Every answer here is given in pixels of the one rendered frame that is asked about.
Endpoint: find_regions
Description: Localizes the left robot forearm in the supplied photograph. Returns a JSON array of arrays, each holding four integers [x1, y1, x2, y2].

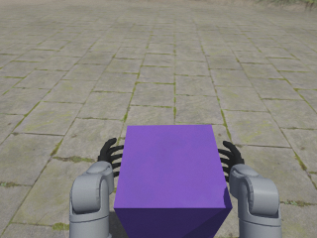
[[69, 161, 115, 238]]

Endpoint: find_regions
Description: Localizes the carton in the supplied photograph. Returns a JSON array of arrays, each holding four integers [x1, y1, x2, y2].
[[113, 124, 233, 238]]

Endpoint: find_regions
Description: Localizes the robot right hand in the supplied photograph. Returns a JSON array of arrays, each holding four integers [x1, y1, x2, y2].
[[218, 141, 245, 182]]

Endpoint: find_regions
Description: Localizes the robot left hand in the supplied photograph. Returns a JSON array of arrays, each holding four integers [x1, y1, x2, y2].
[[97, 138, 124, 178]]

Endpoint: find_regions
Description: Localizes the right robot forearm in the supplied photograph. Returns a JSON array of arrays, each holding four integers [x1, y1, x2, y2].
[[229, 164, 282, 238]]

